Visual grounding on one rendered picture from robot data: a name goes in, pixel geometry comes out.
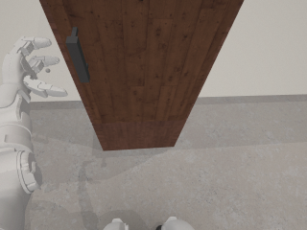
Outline robot left upper arm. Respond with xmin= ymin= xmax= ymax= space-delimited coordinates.
xmin=0 ymin=150 xmax=42 ymax=230

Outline left robot shin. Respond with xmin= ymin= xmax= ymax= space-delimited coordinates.
xmin=112 ymin=218 xmax=123 ymax=222

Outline handle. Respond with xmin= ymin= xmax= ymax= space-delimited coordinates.
xmin=65 ymin=27 xmax=90 ymax=83

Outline robot right thigh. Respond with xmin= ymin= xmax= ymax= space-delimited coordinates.
xmin=161 ymin=219 xmax=195 ymax=230

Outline robot left hand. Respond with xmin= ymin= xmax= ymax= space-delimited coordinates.
xmin=2 ymin=35 xmax=68 ymax=99

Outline robot left forearm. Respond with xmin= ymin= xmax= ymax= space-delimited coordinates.
xmin=0 ymin=83 xmax=34 ymax=156

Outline cupboard door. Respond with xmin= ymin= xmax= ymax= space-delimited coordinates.
xmin=46 ymin=0 xmax=240 ymax=124

